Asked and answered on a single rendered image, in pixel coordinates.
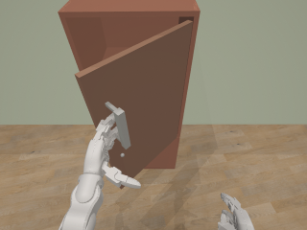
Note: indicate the robot left forearm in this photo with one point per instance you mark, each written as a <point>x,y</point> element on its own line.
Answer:
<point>85,201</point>

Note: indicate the left robot hand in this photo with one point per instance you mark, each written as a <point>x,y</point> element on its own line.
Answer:
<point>97,153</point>

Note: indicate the cupboard door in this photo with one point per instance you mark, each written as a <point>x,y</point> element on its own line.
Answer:
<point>147,82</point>

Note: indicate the handle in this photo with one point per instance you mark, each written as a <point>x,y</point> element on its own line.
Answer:
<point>122,126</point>

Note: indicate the right robot hand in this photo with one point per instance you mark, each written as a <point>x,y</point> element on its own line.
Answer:
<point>240,219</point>

